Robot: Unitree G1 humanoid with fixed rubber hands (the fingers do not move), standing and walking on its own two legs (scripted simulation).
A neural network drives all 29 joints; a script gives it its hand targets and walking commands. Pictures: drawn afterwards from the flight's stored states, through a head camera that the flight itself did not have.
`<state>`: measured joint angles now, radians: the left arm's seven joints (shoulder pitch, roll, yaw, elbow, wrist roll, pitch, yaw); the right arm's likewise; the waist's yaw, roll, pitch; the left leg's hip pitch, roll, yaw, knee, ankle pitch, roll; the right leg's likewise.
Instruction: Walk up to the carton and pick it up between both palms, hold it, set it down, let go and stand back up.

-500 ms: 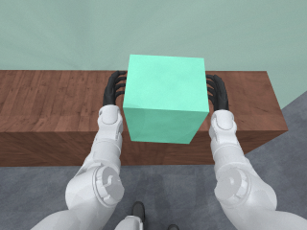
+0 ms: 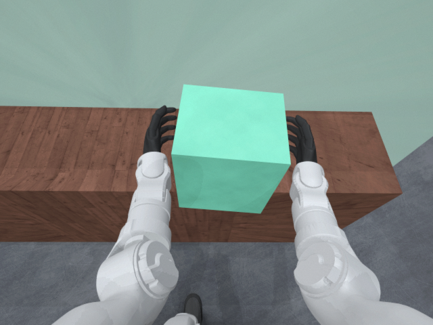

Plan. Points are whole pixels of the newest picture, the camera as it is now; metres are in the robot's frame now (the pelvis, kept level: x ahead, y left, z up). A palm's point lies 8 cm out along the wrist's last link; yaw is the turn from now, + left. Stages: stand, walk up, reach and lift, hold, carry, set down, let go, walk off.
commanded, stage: reach and lift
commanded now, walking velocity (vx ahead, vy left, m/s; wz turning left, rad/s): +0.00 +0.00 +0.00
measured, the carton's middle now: (226, 155) +0.45 +0.02 -0.05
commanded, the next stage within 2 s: none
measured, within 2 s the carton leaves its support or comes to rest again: neither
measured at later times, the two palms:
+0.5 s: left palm (161, 148) +0.42 +0.15 +0.03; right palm (310, 159) +0.41 -0.14 +0.02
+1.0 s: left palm (157, 145) +0.42 +0.16 +0.03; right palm (308, 157) +0.41 -0.13 +0.03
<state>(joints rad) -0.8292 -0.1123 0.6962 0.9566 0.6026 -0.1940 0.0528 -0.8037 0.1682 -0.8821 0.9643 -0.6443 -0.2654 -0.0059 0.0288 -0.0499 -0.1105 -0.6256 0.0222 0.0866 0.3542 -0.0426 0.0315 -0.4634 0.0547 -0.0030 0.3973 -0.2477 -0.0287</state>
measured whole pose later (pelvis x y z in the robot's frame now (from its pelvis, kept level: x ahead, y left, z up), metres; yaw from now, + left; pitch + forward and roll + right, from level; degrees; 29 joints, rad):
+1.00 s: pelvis +0.01 -0.01 +0.00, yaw +0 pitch +16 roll -1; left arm -0.81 -0.09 0.65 0.99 0.52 -0.21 0.05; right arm -0.76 0.17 -0.81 0.98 -0.59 -0.31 -0.04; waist 0.02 -0.05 -0.11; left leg -0.57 0.03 0.09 0.34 -0.05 0.02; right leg -0.41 0.06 0.00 0.37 -0.25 -0.04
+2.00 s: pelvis -0.01 +0.00 +0.01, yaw -1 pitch -2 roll +0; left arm -0.69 -0.12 0.49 0.64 0.45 0.17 0.00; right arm -0.66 0.13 -0.48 0.86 -0.28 -0.11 -0.06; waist 0.04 -0.07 0.02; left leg -0.20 0.01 0.11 0.26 -0.04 0.03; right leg -0.04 0.04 0.02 0.29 -0.22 -0.03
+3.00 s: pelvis -0.02 +0.00 +0.01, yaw +1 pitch -9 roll +0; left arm -0.56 -0.12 0.31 0.10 0.47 0.60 -0.06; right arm -0.62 0.05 -0.11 0.62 0.02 0.03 -0.18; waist -0.04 -0.09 0.12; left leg -0.06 0.00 0.08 0.26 -0.04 0.04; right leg 0.12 0.03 -0.02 0.28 -0.23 -0.03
